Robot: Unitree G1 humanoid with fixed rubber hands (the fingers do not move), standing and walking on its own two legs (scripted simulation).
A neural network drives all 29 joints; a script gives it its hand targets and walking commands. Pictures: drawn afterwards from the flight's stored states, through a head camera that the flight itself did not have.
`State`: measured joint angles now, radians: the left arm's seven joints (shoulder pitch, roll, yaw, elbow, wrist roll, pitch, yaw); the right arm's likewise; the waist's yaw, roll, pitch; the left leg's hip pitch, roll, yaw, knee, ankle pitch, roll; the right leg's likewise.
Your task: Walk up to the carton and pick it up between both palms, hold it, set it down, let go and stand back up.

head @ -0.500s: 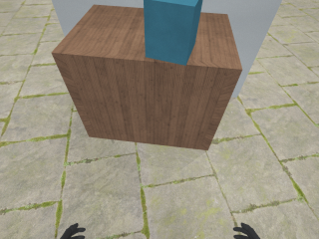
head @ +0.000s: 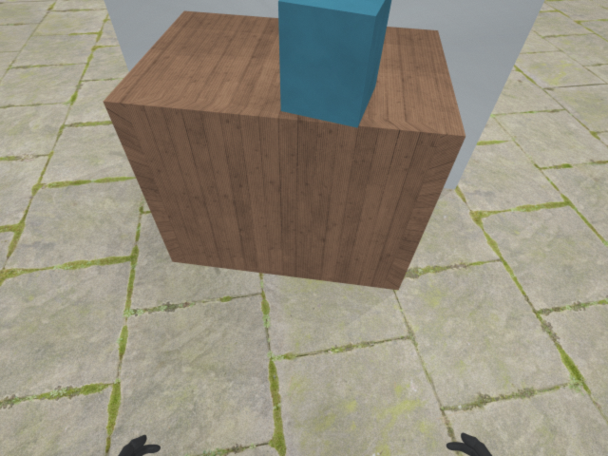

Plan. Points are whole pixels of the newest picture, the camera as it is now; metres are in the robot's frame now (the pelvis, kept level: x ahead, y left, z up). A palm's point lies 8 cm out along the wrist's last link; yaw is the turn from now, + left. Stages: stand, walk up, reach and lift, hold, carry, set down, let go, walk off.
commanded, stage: stand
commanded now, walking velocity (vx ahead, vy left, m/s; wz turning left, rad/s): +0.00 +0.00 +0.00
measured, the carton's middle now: (334, 50) +0.94 -0.07 +0.08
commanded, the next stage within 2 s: walk up in 0.14 s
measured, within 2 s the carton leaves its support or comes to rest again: neither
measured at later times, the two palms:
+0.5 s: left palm out of the picture +0.06 +0.27 -0.12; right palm out of the picture +0.09 -0.25 -0.10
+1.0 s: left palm (163, 357) +0.27 +0.22 -0.10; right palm (507, 428) +0.18 -0.30 -0.12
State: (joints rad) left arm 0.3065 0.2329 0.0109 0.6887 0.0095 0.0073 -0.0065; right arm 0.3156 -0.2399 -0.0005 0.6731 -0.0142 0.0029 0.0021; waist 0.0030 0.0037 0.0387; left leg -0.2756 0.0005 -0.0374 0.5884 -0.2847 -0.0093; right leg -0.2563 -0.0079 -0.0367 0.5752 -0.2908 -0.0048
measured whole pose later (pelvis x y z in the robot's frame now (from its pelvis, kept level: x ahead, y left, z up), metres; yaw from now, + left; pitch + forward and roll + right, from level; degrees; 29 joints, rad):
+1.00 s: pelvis +0.17 -0.03 -0.01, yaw -4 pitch -3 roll -1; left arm 0.34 0.23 0.03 0.66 0.05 -0.04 0.00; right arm 0.43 -0.31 -0.03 0.70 -0.05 0.02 0.04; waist -0.01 0.06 0.07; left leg -0.45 0.07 0.01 1.16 -0.43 0.00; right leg -0.32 0.00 -0.07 0.63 -0.26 -0.05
